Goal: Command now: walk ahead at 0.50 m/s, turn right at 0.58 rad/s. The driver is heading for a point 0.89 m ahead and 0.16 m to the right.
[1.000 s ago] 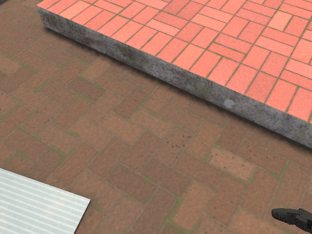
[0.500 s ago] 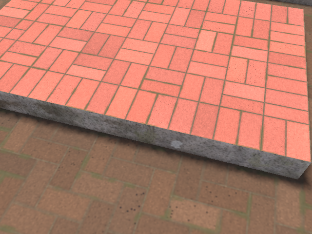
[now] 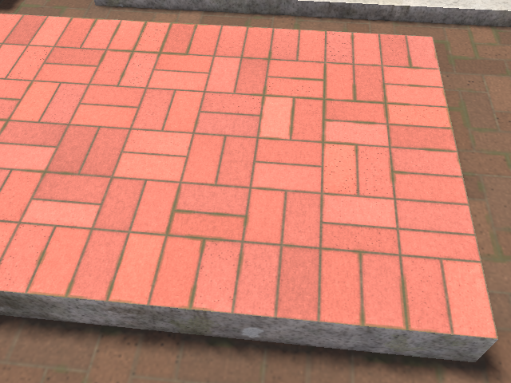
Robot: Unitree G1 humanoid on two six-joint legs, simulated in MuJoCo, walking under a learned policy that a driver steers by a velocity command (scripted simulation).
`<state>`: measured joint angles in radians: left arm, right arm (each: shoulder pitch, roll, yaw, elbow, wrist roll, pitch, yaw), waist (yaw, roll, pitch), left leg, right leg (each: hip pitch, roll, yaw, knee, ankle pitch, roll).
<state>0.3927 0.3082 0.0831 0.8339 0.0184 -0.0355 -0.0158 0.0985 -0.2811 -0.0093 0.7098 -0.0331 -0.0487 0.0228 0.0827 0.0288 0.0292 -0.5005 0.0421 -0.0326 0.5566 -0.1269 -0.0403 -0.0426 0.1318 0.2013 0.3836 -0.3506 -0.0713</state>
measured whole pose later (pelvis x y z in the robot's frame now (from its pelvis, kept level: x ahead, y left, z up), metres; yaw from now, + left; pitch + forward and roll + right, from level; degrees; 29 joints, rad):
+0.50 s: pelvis +0.24 -0.01 -0.01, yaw -18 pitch +2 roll +2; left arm 0.02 0.27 0.02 0.71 0.05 0.00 -0.07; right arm 0.38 -0.26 -0.03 0.87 -0.02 -0.06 -0.01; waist -0.07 -0.03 0.06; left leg 0.04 0.04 0.27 0.38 -0.42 -0.03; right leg -0.51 0.00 -0.08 0.63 -0.18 -0.10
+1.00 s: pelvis +0.47 -0.10 +0.01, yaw -24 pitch +4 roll +2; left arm 0.55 0.18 -0.02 1.06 0.00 -0.06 0.03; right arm 0.01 -0.09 0.08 0.58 -0.04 0.03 -0.01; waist 0.02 -0.01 0.00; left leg -1.29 0.05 0.13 1.81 -0.47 0.09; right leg 0.04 0.06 0.04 0.20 -0.30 -0.09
